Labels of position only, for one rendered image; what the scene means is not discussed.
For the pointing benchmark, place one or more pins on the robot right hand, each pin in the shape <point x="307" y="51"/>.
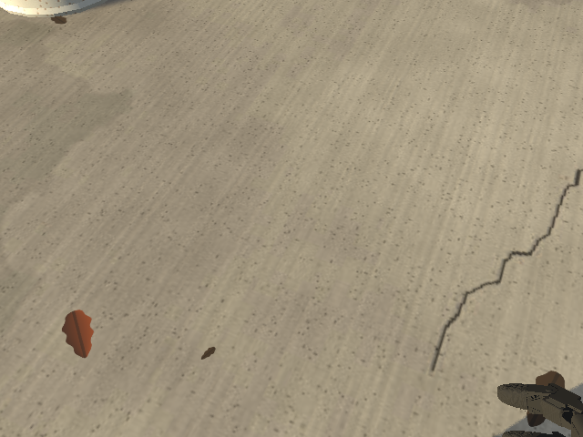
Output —
<point x="557" y="404"/>

